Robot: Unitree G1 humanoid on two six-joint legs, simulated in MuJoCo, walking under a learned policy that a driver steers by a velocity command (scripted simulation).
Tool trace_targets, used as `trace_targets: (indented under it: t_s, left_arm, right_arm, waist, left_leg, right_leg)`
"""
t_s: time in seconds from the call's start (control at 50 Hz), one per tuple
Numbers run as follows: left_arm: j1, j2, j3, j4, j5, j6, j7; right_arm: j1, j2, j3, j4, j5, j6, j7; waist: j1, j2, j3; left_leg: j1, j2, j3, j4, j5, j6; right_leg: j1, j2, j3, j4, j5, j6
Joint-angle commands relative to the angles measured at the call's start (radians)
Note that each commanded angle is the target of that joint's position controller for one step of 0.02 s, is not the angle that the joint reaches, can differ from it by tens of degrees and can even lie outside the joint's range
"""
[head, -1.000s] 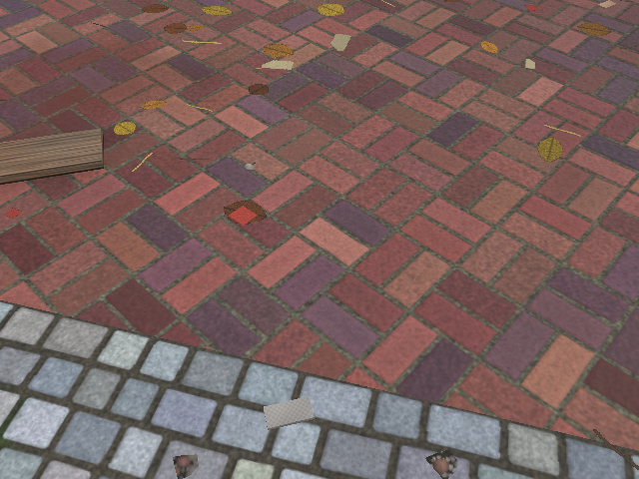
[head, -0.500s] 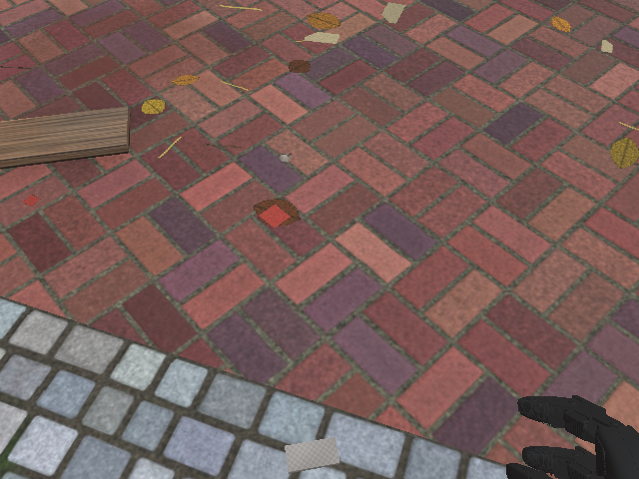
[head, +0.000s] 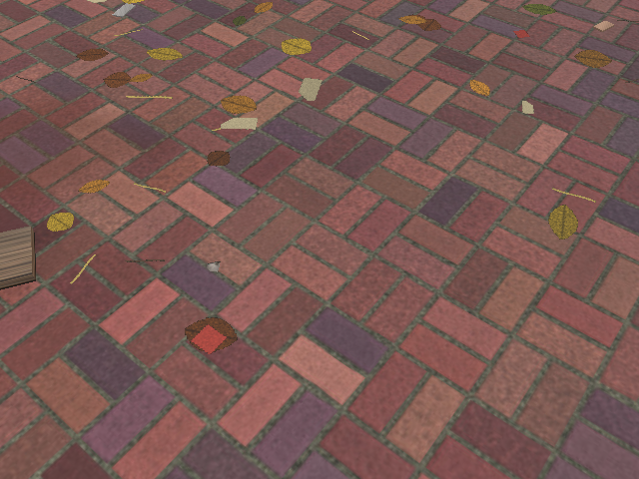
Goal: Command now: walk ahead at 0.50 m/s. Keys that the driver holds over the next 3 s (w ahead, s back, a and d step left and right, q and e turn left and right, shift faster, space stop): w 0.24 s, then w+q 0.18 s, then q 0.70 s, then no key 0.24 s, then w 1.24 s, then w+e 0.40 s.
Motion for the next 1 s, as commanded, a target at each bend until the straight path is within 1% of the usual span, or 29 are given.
trace_targets:
  t_s: [0.02,0.08,0.1,0.12,0.14,0.16,0.18,0.2,0.22,0.24,0.28,0.32,0.38,0.42,0.5,0.56,0.6,0.62,0.64,0.66,0.68,0.7,0.72,0.74,0.76,0.82,0.9,0.96,1.0]
  left_arm:
    - [-0.14,0.058,0.003,-0.099,-0.009,-0.023,-0.018]
    - [-0.086,0.096,0.013,-0.103,-0.012,-0.036,-0.03]
    - [0.005,0.124,0.029,-0.079,-0.01,-0.039,-0.028]
    - [0.177,0.183,0.057,-0.028,-0.005,-0.041,-0.02]
    - [0.347,0.288,0.084,0.002,0.014,-0.038,-0.014]
    - [0.399,0.284,0.082,0.023,0.007,-0.03,-0.021]
    - [0.355,0.193,0.054,0.012,0.003,-0.031,-0.022]
    - [0.266,0.158,0.041,-0.01,0.003,-0.03,-0.02]
    - [0.194,0.132,0.032,-0.025,0.008,-0.028,-0.022]
    - [0.153,0.107,0.025,-0.032,0.014,-0.028,-0.025]
    - [0.142,0.077,0.018,-0.023,0.021,-0.036,-0.03]
    - [0.154,0.118,0.032,-0.005,0.023,-0.043,-0.022]
    - [0.184,0.122,0.034,0.017,0.028,-0.042,-0.005]
    - [0.175,0.126,0.032,0.017,0.026,-0.041,0.003]
    - [0.207,0.141,0.031,0.037,0.019,-0.023,0.026]
    - [0.199,0.173,0.041,0.035,0.004,0.011,0.041]
    - [0.163,0.194,0.051,0.014,-0.003,0.033,0.055]
    - [0.146,0.193,0.051,-0.001,-0.003,0.044,0.059]
    - [0.178,0.182,0.044,-0.021,0.012,0.04,0.056]
    - [0.288,0.053,0.008,-0.047,0.066,0.024,0.037]
    - [0.316,0.093,0.004,-0.047,0.031,0.002,0.017]
    - [0.217,0.148,0.019,-0.067,-0.004,-0.003,0.01]
    - [0.15,0.149,0.021,-0.087,-0.005,0.003,0.018]
    - [0.123,0.15,0.025,-0.085,0.01,0.017,0.033]
    - [0.123,0.161,0.033,-0.098,0.018,0.034,0.042]
    - [0.154,0.124,0.031,-0.11,0.026,0.058,0.053]
    - [0.111,0.118,0.031,-0.134,0.027,0.071,0.062]
    - [0.061,0.117,0.032,-0.158,0.021,0.072,0.06]
    - [0.04,0.117,0.032,-0.17,0.018,0.062,0.055]
  right_arm:
    - [0.049,-0.165,-0.037,-0.02,0.005,0.007,-0.005]
    - [0.031,-0.183,-0.045,-0.021,0.009,0.022,-0.006]
    - [0.007,-0.181,-0.043,-0.028,0.009,0.027,-0.005]
    - [0.004,-0.146,-0.03,-0.038,0.0,0.028,-0.005]
    - [0.05,-0.07,-0.003,-0.074,-0.015,0.013,-0.002]
    - [0.093,-0.014,0.015,-0.069,-0.01,-0.013,0.002]
    - [0.015,-0.126,-0.012,-0.076,0.018,-0.03,0.007]
    - [-0.053,-0.15,-0.018,-0.097,0.031,-0.038,0.009]
    - [-0.087,-0.143,-0.02,-0.099,0.02,-0.038,0.005]
    - [-0.096,-0.131,-0.025,-0.1,0.009,-0.029,0.003]
    - [-0.064,-0.09,-0.023,-0.083,0.01,-0.002,0.004]
    - [-0.07,-0.071,-0.021,-0.093,0.014,0.017,0.001]
    - [-0.143,-0.069,-0.026,-0.122,0.01,0.021,0.001]
    - [-0.196,-0.059,-0.024,-0.142,0.007,0.016,0.009]
    - [-0.33,-0.025,-0.009,-0.208,-0.01,0.011,0.034]
    - [-0.317,-0.056,-0.022,-0.244,-0.009,0.015,0.059]
    - [-0.205,-0.106,-0.045,-0.233,-0.01,0.015,0.071]
    - [-0.087,-0.149,-0.069,-0.205,-0.008,0.013,0.068]
    - [-0.006,-0.222,-0.092,-0.198,-0.014,0.015,0.048]
    - [-0.029,-0.303,-0.099,-0.217,-0.022,0.026,0.027]
    - [-0.01,-0.274,-0.087,-0.25,-0.028,0.026,0.029]
    - [-0.073,-0.225,-0.081,-0.279,-0.024,0.032,0.028]
    - [-0.146,-0.181,-0.07,-0.29,-0.003,0.038,0.022]
    - [-0.19,-0.155,-0.061,-0.3,0.004,0.045,0.017]
    - [-0.209,-0.149,-0.059,-0.305,-0.004,0.051,0.012]
    - [-0.219,-0.172,-0.068,-0.322,-0.024,0.059,0.004]
    - [-0.207,-0.2,-0.079,-0.341,-0.007,0.08,-0.022]
    - [-0.218,-0.193,-0.077,-0.356,-0.004,0.098,-0.034]
    - [-0.21,-0.193,-0.079,-0.361,-0.007,0.107,-0.037]
  waist:
    - [-0.014,0.07,0.092]
    - [0.033,0.107,0.062]
    - [0.089,0.107,0.011]
    - [0.157,0.077,-0.109]
    - [0.184,-0.086,-0.283]
    - [0.171,-0.266,-0.354]
    - [0.184,-0.166,-0.255]
    - [0.16,-0.118,-0.143]
    - [0.134,-0.053,-0.084]
    - [0.106,-0.049,-0.036]
    - [0.076,-0.066,-0.011]
    - [0.06,-0.057,0.003]
    - [0.076,-0.033,0.038]
    - [0.086,-0.038,0.052]
    - [0.125,-0.026,0.083]
    - [0.1,-0.057,0.044]
    - [0.039,-0.075,-0.023]
    - [-0.017,-0.044,-0.082]
    - [-0.047,0.064,-0.162]
    - [0.069,0.308,-0.274]
    - [0.03,0.231,-0.481]
    - [0.004,0.119,-0.398]
    - [0.023,0.04,-0.259]
    - [0.048,-0.013,-0.171]
    - [0.076,0.012,-0.132]
    - [0.107,0.086,-0.113]
    - [0.089,0.105,-0.153]
    - [0.071,0.139,-0.117]
    - [0.057,0.163,-0.103]
  left_leg:
    - [-0.005,0.304,-0.149,-0.048,0.085,0.155]
    - [0.046,0.33,-0.164,0.047,0.219,0.131]
    - [0.036,0.298,-0.134,0.156,0.385,0.11]
    - [-0.043,0.237,-0.08,0.371,0.464,0.079]
    - [-0.368,0.128,0.0,0.751,0.223,0.013]
    - [-0.646,0.005,-0.069,0.974,-0.365,-0.015]
    - [-0.753,0.068,-0.152,1.08,-0.345,0.004]
    - [-0.78,0.123,-0.122,1.074,-0.245,0.019]
    - [-0.741,0.165,-0.1,1.025,-0.158,0.016]
    - [-0.696,0.195,-0.099,0.967,-0.1,0.009]
    - [-0.614,0.214,-0.099,0.929,-0.045,0.002]
    - [-0.643,0.215,-0.112,0.891,0.016,-0.019]
    - [-0.706,0.185,-0.148,0.748,0.153,-0.034]
    - [-0.671,0.17,-0.117,0.613,0.266,-0.031]
    - [-0.588,0.132,-0.014,0.423,0.353,-0.024]
    - [-0.57,0.103,0.01,0.384,0.233,0.006]
    - [-0.449,0.048,0.046,0.368,0.137,0.037]
    - [-0.305,0.012,0.052,0.287,0.201,0.064]
    - [-0.067,0.104,-0.095,0.262,0.533,0.117]
    - [0.262,0.354,-0.453,0.383,1.046,0.284]
    - [0.362,0.461,-0.705,0.288,0.895,0.417]
    - [0.274,0.4,-0.598,0.241,0.718,0.368]
    - [0.131,0.344,-0.498,0.206,0.564,0.308]
    - [-0.023,0.306,-0.446,0.164,0.462,0.27]
    - [-0.14,0.284,-0.429,0.134,0.399,0.256]
    - [-0.273,0.226,-0.373,0.11,0.413,0.237]
    - [-0.262,0.201,-0.398,0.116,0.237,0.203]
    - [-0.281,0.17,-0.44,0.099,-0.018,0.167]
    - [-0.272,0.167,-0.473,0.103,-0.057,0.162]
  right_leg:
    - [-0.004,0.022,-0.02,-0.081,-0.052,-0.011]
    - [0.111,0.054,-0.043,-0.139,-0.162,-0.054]
    - [0.247,0.084,-0.069,-0.171,-0.17,-0.077]
    - [0.498,0.066,-0.047,-0.155,-0.153,-0.117]
    - [0.891,-0.177,0.284,-0.137,-0.169,-0.239]
    - [1.056,-0.294,0.644,-0.276,-0.319,-0.326]
    - [0.986,-0.262,0.589,-0.305,-0.393,-0.285]
    - [0.853,-0.231,0.447,-0.323,-0.334,-0.249]
    - [0.727,-0.19,0.352,-0.357,-0.259,-0.235]
    - [0.628,-0.155,0.281,-0.395,-0.204,-0.228]
    - [0.538,-0.11,0.159,-0.438,-0.07,-0.208]
    - [0.514,-0.122,0.1,-0.478,-0.03,-0.227]
    - [0.534,-0.112,0.002,-0.496,0.03,-0.213]
    - [0.525,-0.088,-0.069,-0.512,0.019,-0.187]
    - [0.557,-0.086,-0.174,-0.445,0.267,-0.155]
    - [0.676,-0.126,-0.185,-0.317,0.439,-0.134]
    - [0.703,-0.125,-0.189,-0.137,0.599,-0.107]
    - [0.675,-0.084,-0.207,0.04,0.562,-0.077]
    - [0.502,-0.016,-0.215,0.311,0.273,-0.019]
    - [0.132,0.163,-0.176,0.669,-0.717,0.05]
    - [0.03,0.202,0.05,0.861,-0.809,0.05]
    - [-0.025,0.147,0.089,0.854,-0.712,0.03]
    - [-0.057,0.109,0.066,0.779,-0.618,0.024]
    - [-0.03,0.078,0.06,0.704,-0.564,0.029]
    - [0.031,0.066,0.065,0.643,-0.532,0.028]
    - [0.12,0.087,0.044,0.496,-0.492,0.039]
    - [0.108,0.105,0.063,0.36,-0.398,0.068]
    - [0.111,0.117,0.076,0.261,-0.353,0.072]
    - [0.131,0.126,0.081,0.194,-0.358,0.07]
